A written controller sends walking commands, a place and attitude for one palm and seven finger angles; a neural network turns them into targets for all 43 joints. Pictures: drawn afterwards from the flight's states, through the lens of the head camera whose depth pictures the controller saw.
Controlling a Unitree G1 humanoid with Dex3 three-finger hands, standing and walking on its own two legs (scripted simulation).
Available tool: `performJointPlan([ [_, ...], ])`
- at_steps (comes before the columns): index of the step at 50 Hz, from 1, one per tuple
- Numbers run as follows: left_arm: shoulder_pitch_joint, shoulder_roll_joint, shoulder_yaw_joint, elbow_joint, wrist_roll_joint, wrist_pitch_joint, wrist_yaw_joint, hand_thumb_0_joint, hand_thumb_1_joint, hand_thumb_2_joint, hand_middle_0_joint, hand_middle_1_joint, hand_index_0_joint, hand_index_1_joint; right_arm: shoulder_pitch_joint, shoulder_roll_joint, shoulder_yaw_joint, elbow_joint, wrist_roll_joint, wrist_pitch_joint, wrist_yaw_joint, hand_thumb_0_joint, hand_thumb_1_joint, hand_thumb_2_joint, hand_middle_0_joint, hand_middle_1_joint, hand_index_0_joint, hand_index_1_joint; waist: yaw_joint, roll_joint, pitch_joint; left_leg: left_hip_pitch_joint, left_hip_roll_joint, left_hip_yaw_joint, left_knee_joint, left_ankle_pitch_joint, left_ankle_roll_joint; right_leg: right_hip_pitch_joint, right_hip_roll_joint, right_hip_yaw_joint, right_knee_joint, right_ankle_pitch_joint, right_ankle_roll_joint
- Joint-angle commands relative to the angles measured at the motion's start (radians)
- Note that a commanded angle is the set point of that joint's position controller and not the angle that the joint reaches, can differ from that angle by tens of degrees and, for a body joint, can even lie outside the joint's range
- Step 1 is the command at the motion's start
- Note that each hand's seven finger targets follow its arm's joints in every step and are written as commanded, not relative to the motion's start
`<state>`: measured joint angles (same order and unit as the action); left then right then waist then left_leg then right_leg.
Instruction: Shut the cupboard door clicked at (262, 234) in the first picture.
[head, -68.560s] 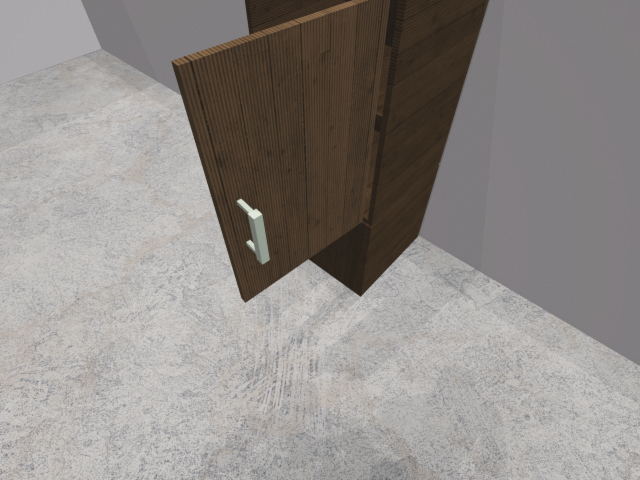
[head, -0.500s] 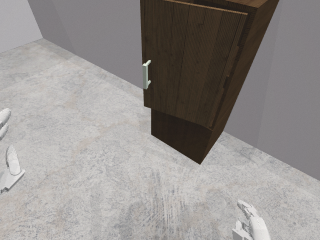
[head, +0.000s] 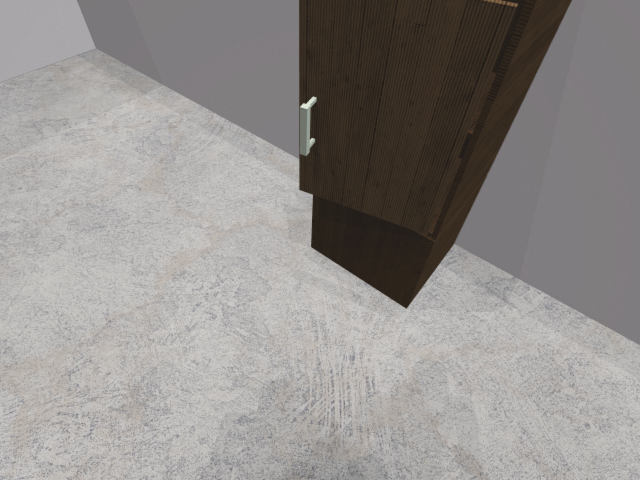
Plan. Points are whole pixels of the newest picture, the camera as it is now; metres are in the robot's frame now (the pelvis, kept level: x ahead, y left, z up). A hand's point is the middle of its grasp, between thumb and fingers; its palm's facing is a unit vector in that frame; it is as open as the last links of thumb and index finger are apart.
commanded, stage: let the arm hang, fingers relaxed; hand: left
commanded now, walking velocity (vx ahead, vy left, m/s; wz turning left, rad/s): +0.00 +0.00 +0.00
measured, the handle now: (308, 126) +0.91 +0.08 -0.09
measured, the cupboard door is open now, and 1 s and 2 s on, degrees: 13 13 13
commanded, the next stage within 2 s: look to check the result in 0.58 s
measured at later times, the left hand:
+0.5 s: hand out of the picture +0.07 +0.23 -0.16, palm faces -0.02 -0.96 -0.29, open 7.3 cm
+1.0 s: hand out of the picture +0.09 +0.24 -0.15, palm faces -0.03 -0.94 -0.34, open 7.3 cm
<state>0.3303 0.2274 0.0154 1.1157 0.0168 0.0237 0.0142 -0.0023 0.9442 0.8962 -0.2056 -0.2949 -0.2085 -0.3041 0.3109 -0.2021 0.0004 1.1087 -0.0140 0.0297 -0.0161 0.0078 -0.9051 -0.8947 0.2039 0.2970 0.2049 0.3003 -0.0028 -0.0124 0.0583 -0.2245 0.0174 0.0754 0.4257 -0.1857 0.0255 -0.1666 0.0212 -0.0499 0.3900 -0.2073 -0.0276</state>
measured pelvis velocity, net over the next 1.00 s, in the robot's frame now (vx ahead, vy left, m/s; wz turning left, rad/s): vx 0.03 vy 0.00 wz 0.00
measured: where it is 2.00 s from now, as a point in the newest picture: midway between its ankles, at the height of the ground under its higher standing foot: outside the picture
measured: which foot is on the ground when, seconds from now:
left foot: down 0.00-1.00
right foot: down 0.00-1.00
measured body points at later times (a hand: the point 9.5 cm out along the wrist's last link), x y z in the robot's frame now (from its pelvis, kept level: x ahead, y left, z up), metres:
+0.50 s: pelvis +0.01 +0.01 +0.00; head +0.00 +0.01 +0.45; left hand +0.07 +0.28 -0.14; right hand +0.06 -0.27 -0.14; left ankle +0.03 +0.10 -0.74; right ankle +0.00 -0.10 -0.74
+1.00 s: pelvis +0.03 +0.00 +0.01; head +0.04 -0.01 +0.46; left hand +0.09 +0.29 -0.13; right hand +0.10 -0.29 -0.13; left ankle +0.03 +0.10 -0.74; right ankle +0.00 -0.10 -0.74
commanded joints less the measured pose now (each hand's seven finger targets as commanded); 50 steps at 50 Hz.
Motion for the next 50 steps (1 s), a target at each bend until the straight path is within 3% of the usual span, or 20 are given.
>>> performJointPlan([
  [1,-0.025,0.132,0.023,-0.03,-0.002,-0.039,0.008,0.0,0.9,0.9,-0.2,-0.3,-0.2,-0.3,-0.025,-0.163,-0.038,-0.051,-0.001,-0.033,-0.016,0.0,-0.9,-0.9,0.2,0.3,0.2,0.3,-0.005,0.021,-0.014,0.023,0.1,-0.131,-0.128,-0.109,0.016,-0.051,-0.111,0.138,-0.111,-0.066,-0.037],
  [8,-0.042,0.151,0.026,-0.013,0.001,-0.039,0.01,0.0,0.9,0.9,-0.2,-0.3,-0.2,-0.3,-0.041,-0.178,-0.044,-0.036,-0.001,-0.037,-0.013,0.0,-0.9,-0.9,0.2,0.3,0.2,0.3,-0.002,0.004,0.008,0.022,0.107,-0.137,-0.151,-0.12,0.019,-0.061,-0.113,0.136,-0.109,-0.067,-0.032],
  [16,-0.098,0.186,0.03,-0.024,0.004,-0.042,0.007,0.0,0.9,0.9,-0.2,-0.3,-0.2,-0.3,-0.105,-0.219,-0.049,-0.04,-0.003,-0.046,-0.007,0.0,-0.9,-0.9,0.2,0.3,0.2,0.3,0.001,0.03,0.005,0.037,0.113,-0.148,-0.184,-0.106,0.014,-0.05,-0.115,0.134,-0.101,-0.018,-0.023],
  [21,-0.14,0.216,0.032,-0.036,0.004,-0.047,0.004,0.0,0.9,0.9,-0.2,-0.3,-0.2,-0.3,-0.139,-0.241,-0.048,-0.045,-0.002,-0.049,-0.004,0.0,-0.9,-0.9,0.2,0.3,0.2,0.3,-0.001,0.019,0.0,0.051,0.112,-0.141,-0.183,-0.056,0.009,-0.036,-0.124,0.137,-0.114,0.007,-0.019],
  [32,-0.186,0.264,0.033,-0.042,0.0,-0.058,0.001,0.0,0.9,0.9,-0.2,-0.3,-0.2,-0.3,-0.191,-0.289,-0.043,-0.05,0.002,-0.057,-0.003,0.0,-0.9,-0.9,0.2,0.3,0.2,0.3,-0.003,0.028,-0.088,0.136,0.119,-0.135,-0.157,0.135,0.005,0.034,-0.139,0.139,-0.127,0.139,-0.019],
  [50,-0.211,0.285,0.027,-0.03,-0.004,-0.06,0.004,0.0,0.9,0.9,-0.2,-0.3,-0.2,-0.3,-0.216,-0.312,-0.038,-0.044,0.002,-0.051,-0.004,0.0,-0.9,-0.9,0.2,0.3,0.2,0.3,-0.007,0.016,-0.092,0.177,0.124,-0.127,-0.161,0.199,-0.003,0.074,-0.152,0.129,-0.143,0.231,-0.018],
])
